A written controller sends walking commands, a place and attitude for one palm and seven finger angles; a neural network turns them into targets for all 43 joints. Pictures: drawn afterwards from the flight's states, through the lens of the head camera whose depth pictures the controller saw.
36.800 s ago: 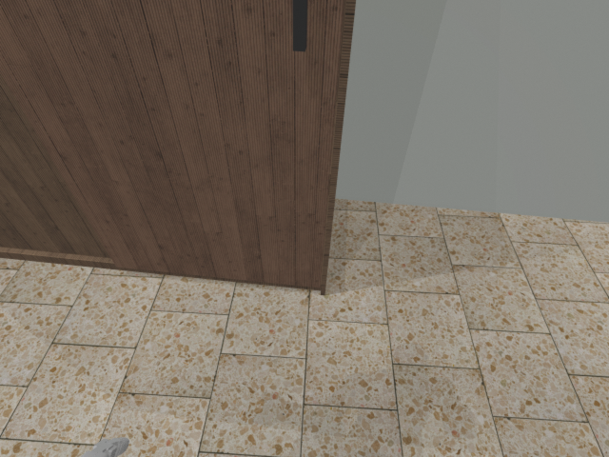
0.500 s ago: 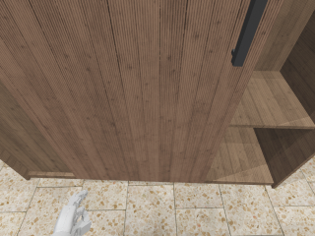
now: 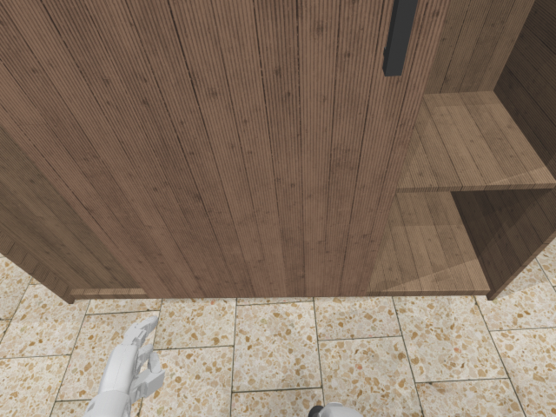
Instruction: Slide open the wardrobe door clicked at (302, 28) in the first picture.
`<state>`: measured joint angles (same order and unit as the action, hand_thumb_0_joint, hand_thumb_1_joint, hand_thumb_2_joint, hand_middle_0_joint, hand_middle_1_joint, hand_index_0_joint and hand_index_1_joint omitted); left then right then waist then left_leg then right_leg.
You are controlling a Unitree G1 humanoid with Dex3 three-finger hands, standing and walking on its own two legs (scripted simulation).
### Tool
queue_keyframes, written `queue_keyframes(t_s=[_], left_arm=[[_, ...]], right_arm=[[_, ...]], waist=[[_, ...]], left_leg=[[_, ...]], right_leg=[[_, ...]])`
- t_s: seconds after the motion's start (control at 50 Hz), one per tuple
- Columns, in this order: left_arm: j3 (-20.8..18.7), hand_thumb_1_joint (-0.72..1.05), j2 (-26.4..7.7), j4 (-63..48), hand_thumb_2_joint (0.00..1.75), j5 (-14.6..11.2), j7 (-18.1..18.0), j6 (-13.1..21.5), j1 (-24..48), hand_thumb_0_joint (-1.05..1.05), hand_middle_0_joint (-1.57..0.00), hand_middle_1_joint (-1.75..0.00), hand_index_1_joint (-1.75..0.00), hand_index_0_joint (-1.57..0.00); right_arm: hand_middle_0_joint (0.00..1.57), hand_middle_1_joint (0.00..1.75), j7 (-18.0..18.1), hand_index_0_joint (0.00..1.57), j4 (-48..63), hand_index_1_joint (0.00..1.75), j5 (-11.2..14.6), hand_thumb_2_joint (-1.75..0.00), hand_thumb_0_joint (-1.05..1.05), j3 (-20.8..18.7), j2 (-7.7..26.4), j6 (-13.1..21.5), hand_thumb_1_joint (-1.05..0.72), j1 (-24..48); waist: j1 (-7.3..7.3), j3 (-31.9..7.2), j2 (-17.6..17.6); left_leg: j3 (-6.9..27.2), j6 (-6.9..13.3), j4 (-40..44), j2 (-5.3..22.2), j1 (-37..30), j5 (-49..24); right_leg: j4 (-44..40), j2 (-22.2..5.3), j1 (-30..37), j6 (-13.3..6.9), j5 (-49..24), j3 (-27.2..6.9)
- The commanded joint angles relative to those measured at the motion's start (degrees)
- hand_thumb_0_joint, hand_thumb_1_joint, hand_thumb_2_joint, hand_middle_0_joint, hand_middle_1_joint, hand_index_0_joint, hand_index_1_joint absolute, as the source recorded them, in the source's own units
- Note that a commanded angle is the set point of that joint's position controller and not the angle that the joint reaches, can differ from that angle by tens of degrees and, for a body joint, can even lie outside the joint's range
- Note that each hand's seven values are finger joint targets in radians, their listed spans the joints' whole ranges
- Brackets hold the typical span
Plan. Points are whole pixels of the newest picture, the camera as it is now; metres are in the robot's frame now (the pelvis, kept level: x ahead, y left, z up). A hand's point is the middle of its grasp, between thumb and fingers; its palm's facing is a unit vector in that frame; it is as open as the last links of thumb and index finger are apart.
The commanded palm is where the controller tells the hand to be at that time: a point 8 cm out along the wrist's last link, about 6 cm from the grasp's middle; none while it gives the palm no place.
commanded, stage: step back with the hand held close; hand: right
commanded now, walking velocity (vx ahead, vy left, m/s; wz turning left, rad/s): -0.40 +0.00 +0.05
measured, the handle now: (400, 4) +0.59 -0.16 +0.28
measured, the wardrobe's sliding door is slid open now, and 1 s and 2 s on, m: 0.45 0.45 0.45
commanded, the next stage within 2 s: stop stepping back and stand still in 0.14 s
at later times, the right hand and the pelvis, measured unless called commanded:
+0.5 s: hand out of the picture +0.18 -0.29 +0.16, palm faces +0.30 +0.89 -0.33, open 7.5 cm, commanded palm +0.09 -0.33 +0.19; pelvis -0.09 -0.05 +0.00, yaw +7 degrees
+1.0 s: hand out of the picture +0.13 -0.34 +0.18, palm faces +0.30 +0.82 -0.49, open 7.5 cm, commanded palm +0.07 -0.39 +0.19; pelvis -0.10 -0.10 +0.00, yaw +6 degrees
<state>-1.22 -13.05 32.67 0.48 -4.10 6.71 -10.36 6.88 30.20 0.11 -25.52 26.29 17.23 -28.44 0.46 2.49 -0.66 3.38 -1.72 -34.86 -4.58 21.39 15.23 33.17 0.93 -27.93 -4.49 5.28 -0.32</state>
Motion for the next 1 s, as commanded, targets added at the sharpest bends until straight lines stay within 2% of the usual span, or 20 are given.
queue_keyframes(t_s=[0.0, 0.06, 0.18, 0.26, 0.32, 0.36, 0.38, 0.42, 0.46, 0.5, 0.54, 0.56, 0.58, 0.6, 0.74, 0.76, 0.8, 0.84, 0.94, 0.98], left_arm=[[-3.8, 0.9, -7.5, -7.0, 0.9, 1.0, -0.7, 5.1, 3.9, 0.0, -0.2, -0.3, -0.3, -0.2], [-3.8, 0.9, -6.1, -4.6, 0.9, -0.1, 1.1, 6.3, 3.8, 0.0, -0.2, -0.3, -0.3, -0.2], [-2.6, 0.9, -5.2, -1.1, 0.9, 1.3, 1.2, 6.4, 0.9, 0.0, -0.2, -0.3, -0.3, -0.2], [-1.1, 0.9, -4.1, -2.7, 0.9, 1.7, 0.1, 4.7, 4.1, 0.0, -0.2, -0.3, -0.3, -0.2], [-1.9, 0.9, -6.1, -2.8, 0.9, -0.8, -0.6, 5.0, 2.3, 0.0, -0.2, -0.3, -0.3, -0.2], [-0.9, 0.9, -7.1, -3.6, 0.9, -0.8, -1.7, 4.4, 4.0, 0.0, -0.2, -0.3, -0.3, -0.2], [-1.3, 0.9, -8.6, -4.9, 0.9, -0.8, -1.5, 5.4, 4.9, 0.0, -0.2, -0.3, -0.3, -0.2], [-1.0, 0.9, -6.7, -5.3, 0.9, 0.2, -0.2, 6.4, 4.5, 0.0, -0.2, -0.3, -0.3, -0.2], [-1.3, 0.9, -5.4, -4.9, 0.9, 1.2, 1.2, 6.4, 3.3, 0.0, -0.2, -0.3, -0.3, -0.2], [-1.4, 0.9, -5.1, -6.1, 0.9, 1.3, 1.9, 5.6, 2.5, 0.0, -0.2, -0.3, -0.3, -0.2], [-2.2, 0.9, -5.4, -5.8, 0.9, 0.6, 1.9, 3.5, 1.5, 0.0, -0.2, -0.3, -0.3, -0.2], [-3.6, 0.9, -6.1, -4.9, 0.9, 0.0, 1.8, 2.3, 1.2, 0.0, -0.2, -0.3, -0.3, -0.2], [-3.0, 0.9, -6.9, -4.4, 0.9, 0.2, 1.4, 2.0, 0.6, 0.0, -0.2, -0.3, -0.3, -0.2], [-2.2, 0.9, -6.1, -3.3, 0.9, 1.6, 1.9, 1.8, 0.5, 0.0, -0.2, -0.3, -0.3, -0.2], [-1.3, 0.9, -5.8, -1.6, 0.9, 0.7, -1.6, 5.1, 0.4, 0.0, -0.2, -0.3, -0.3, -0.2], [-1.8, 0.9, -6.8, -2.2, 0.9, 0.5, -1.6, 5.5, -0.2, 0.0, -0.2, -0.3, -0.3, -0.2], [-2.5, 0.9, -8.3, -5.2, 0.9, 0.0, -1.0, 5.7, 1.5, 0.0, -0.2, -0.3, -0.3, -0.2], [-2.4, 0.9, -6.5, -4.1, 0.9, 1.2, 0.6, 5.9, 1.0, 0.0, -0.2, -0.3, -0.3, -0.2], [-2.3, 0.9, -6.2, -5.2, 0.9, 0.9, 2.0, 5.2, 0.4, 0.0, -0.2, -0.3, -0.3, -0.2], [-2.2, 0.9, -5.8, -5.4, 0.9, 0.6, 1.7, 4.2, 0.0, 0.0, -0.2, -0.3, -0.3, -0.2]], right_arm=[[0.2, 0.3, 1.2, 0.2, 10.0, 0.3, 0.3, -0.9, 0.0, -11.2, 10.8, 3.9, -0.9, 5.0], [0.2, 0.3, 1.3, 0.2, 9.4, 0.3, 2.2, -0.9, 0.0, -5.6, 6.3, 1.9, -0.9, 2.1], [0.2, 0.3, 1.7, 0.2, 12.0, 0.3, 2.8, -0.9, 0.0, -3.0, 8.0, 1.1, -0.9, 6.9], [0.2, 0.3, 1.5, 0.2, 11.6, 0.3, 2.9, -0.9, 0.0, -7.4, 14.8, 1.9, -0.9, 11.5], [0.2, 0.3, 0.0, 0.2, 3.1, 0.3, 3.0, -0.9, 0.0, -2.3, 7.1, -2.6, -0.9, 12.6], [0.2, 0.3, 0.0, 0.2, 5.2, 0.3, 2.9, -0.9, 0.0, -4.5, 8.3, -4.6, -0.9, 10.2], [0.2, 0.3, 0.2, 0.2, 8.2, 0.3, 3.1, -0.9, 0.0, -4.9, 9.1, -4.3, -0.9, 10.6], [0.2, 0.3, 1.0, 0.2, 16.2, 0.3, 3.2, -0.9, 0.0, -8.3, 12.3, -2.5, -0.9, 10.6], [0.2, 0.3, 1.1, 0.2, 17.9, 0.3, 3.2, -0.9, 0.0, -8.9, 11.0, -3.2, -0.9, -0.1], [0.2, 0.3, 0.9, 0.2, 16.7, 0.3, 2.9, -0.9, 0.0, -8.4, 9.2, -3.2, -0.9, -8.9], [0.2, 0.3, 0.9, 0.2, 14.7, 0.3, 2.1, -0.9, 0.0, -8.5, 9.6, -4.1, -0.9, -10.8], [0.2, 0.3, 0.8, 0.2, 15.0, 0.3, 1.9, -0.9, 0.0, -8.7, 9.6, -4.5, -0.9, -7.6], [0.2, 0.3, 1.3, 0.2, 15.4, 0.3, 2.9, -0.9, 0.0, -10.9, 10.1, -4.5, -0.9, -1.9], [0.2, 0.3, 1.6, 0.2, 14.6, 0.3, 3.7, -0.9, 0.0, -13.5, 14.3, -3.8, -0.9, 7.2], [0.2, 0.3, 3.1, 0.2, 3.4, 0.3, 0.5, -0.9, 0.0, 0.7, 3.7, -4.8, -0.9, 13.2], [0.2, 0.3, 3.1, 0.2, 6.5, 0.3, 1.1, -0.9, 0.0, 0.8, 4.2, -4.6, -0.9, 13.3], [0.2, 0.3, 2.7, 0.2, 16.2, 0.3, 1.7, -0.9, 0.0, -2.7, 8.2, -3.0, -0.9, 13.9], [0.2, 0.3, 1.4, 0.2, 17.8, 0.3, 2.1, -0.9, 0.0, -7.8, 11.5, -1.9, -0.9, 7.5], [0.2, 0.3, 1.4, 0.2, 14.5, 0.3, 2.1, -0.9, 0.0, -9.6, 9.4, -2.3, -0.9, -2.3], [0.2, 0.3, 1.4, 0.2, 6.2, 0.3, 2.3, -0.9, 0.0, -9.5, 8.7, -4.1, -0.9, -3.4]], waist=[[1.0, -9.9, 14.2], [2.27, -13.2, 10.2], [1.16, -17.0, 15.2], [1.55, -9.0, -8.7], [-1.62, -4.1, -16.5], [-1.48, -3.4, 10.8], [-0.55, -4.3, 26.4], [0.88, -8.9, 21.9], [1.99, -10.5, 18.3], [2.38, -11.5, 18.4], [2.66, -11.1, 1.7], [1.73, -7.9, -12.9], [-0.33, -5.4, -11.8], [-2.97, -5.0, -10.3], [-1.59, -4.3, -1.9], [-2.09, -4.3, 3.5], [-0.89, -4.2, 19.8], [-1.46, -1.9, 16.5], [0.33, -6.8, 17.7], [0.73, -6.0, 6.3]], left_leg=[[0.8, 1.2, -34.1, -4.4, -13.8, 9.7], [-4.2, 2.1, -24.3, -2.6, -4.2, 13.6], [-6.5, 5.6, 11.5, 0.2, -8.4, 14.7], [9.6, 14.1, 27.6, 25.1, 10.1, -4.1], [0.6, 10.3, 15.2, 18.2, 5.1, -6.6], [-6.3, 3.2, -1.5, 6.4, 6.8, 8.6], [-6.1, 2.1, -10.8, 0.5, 3.4, 17.9], [-3.4, 3.9, -19.2, -2.6, -4.8, 18.7], [-7.6, 4.5, -15.4, -3.8, -14.5, 14.9], [-10.9, 5.4, -3.2, -3.6, -25.9, 14.4], [-4.0, 8.0, 14.6, 4.5, -25.7, 14.2], [14.4, 13.6, 24.4, 21.0, -8.1, 19.9], [23.3, 17.6, 29.3, 28.3, -0.6, 24.7], [18.2, 16.7, 26.1, 29.0, 9.9, 21.9], [-1.0, 9.8, 12.1, 15.8, -0.7, 20.0], [-4.2, 7.8, 2.5, 12.0, 0.2, 15.8], [-9.2, 1.8, -18.8, 2.4, 11.9, 15.5], [-3.3, 1.9, -23.9, 5.9, 11.6, 13.8], [-9.3, 1.9, -2.1, 3.5, -12.2, 5.6], [-6.6, 4.1, 6.6, 4.6, -19.2, 6.7]], right_leg=[[-32.0, -20.8, -11.6, -4.7, 37.8, -25.6], [-27.7, -14.3, 7.9, -1.3, 25.5, -13.4], [-27.8, -12.5, 22.9, 8.7, 10.8, -7.8], [22.4, -0.9, 18.9, 7.9, 14.3, 0.9], [15.9, -2.1, 13.5, 5.6, 13.3, -2.9], [-9.7, -5.3, 17.6, 4.3, 5.9, -9.3], [-22.4, -11.8, 14.5, 3.6, 11.6, -24.3], [-36.4, -13.2, 8.2, 12.2, 43.9, -30.4], [-36.7, -10.1, 2.9, 15.7, 36.5, -18.1], [-30.9, -6.7, -3.3, 11.1, 29.6, -7.7], [-5.0, 0.0, -5.3, 8.0, 25.0, 2.2], [26.1, 2.8, -3.8, 6.7, 19.7, 2.3], [38.9, 1.7, -10.7, 6.2, 18.0, -2.0], [44.3, -4.6, -4.9, 6.6, 15.2, -4.4], [-1.0, -2.9, 12.7, 3.1, 16.3, 7.8], [-7.3, -4.5, 16.0, 2.6, 15.8, 3.9], [-17.3, -20.8, 21.8, -3.6, 3.3, -23.9], [-19.8, -23.1, 15.0, -6.5, 5.4, -28.0], [-11.1, -16.3, 3.5, 0.1, 7.3, -4.1], [-1.2, -11.0, -3.7, 2.4, 19.2, 1.4]])
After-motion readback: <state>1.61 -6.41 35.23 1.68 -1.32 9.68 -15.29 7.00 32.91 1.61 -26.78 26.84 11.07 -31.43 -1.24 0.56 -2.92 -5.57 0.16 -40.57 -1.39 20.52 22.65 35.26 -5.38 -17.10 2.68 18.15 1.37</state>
